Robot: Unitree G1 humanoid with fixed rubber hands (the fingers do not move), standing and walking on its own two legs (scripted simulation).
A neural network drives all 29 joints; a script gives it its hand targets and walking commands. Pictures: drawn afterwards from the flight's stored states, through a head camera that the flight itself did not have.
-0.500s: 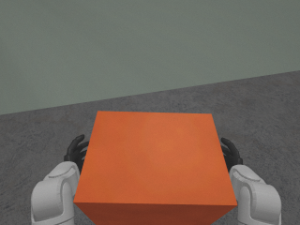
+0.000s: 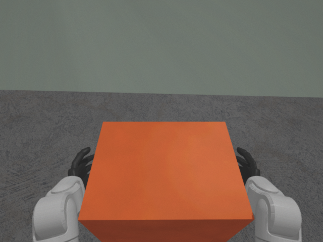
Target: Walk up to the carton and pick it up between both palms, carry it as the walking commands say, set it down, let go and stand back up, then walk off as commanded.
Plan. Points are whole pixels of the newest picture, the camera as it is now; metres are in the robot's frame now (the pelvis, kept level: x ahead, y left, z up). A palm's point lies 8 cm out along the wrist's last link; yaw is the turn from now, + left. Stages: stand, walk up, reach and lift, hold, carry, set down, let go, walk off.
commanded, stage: carry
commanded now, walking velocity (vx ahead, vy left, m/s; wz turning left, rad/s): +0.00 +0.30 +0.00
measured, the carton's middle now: (163, 191) +0.26 +0.01 -0.01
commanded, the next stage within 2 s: none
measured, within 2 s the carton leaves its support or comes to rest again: neither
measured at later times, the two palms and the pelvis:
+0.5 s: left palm out of the picture +0.18 +0.33 +0.10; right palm (190, 215) +0.18 -0.04 +0.07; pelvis -0.07 +0.15 +0.02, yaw +1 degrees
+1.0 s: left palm out of the picture +0.13 +0.52 +0.07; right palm out of the picture +0.10 +0.15 +0.06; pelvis -0.14 +0.35 -0.01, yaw -5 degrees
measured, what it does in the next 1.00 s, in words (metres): steps to the left: right foot, then left foot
